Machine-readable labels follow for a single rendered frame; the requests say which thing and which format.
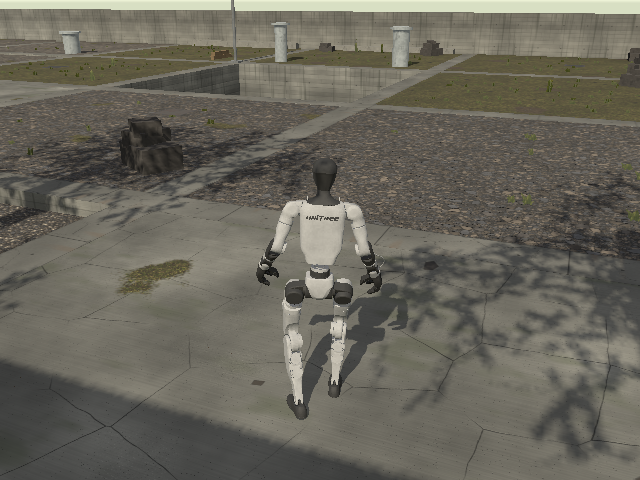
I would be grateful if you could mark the left robot shin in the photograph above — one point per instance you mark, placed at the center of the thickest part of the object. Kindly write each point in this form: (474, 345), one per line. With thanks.
(294, 366)

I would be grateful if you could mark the humanoid robot head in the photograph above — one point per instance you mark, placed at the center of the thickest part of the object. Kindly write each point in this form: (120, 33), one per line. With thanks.
(324, 174)

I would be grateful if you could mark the left robot forearm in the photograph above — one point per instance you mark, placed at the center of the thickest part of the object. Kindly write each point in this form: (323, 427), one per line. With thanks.
(268, 258)

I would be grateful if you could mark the right robot forearm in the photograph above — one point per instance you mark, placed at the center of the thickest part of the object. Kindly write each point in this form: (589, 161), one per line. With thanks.
(370, 263)

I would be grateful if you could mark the robot right hand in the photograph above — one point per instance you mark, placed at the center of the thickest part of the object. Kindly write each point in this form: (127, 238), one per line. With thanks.
(377, 282)

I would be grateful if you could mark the robot left upper arm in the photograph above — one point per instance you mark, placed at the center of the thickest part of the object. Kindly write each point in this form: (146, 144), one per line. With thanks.
(290, 210)

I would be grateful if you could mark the robot left hand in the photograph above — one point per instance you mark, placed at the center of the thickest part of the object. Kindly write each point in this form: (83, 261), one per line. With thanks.
(260, 274)

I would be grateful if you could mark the robot right upper arm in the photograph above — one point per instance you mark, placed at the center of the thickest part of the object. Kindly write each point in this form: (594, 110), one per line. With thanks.
(354, 212)

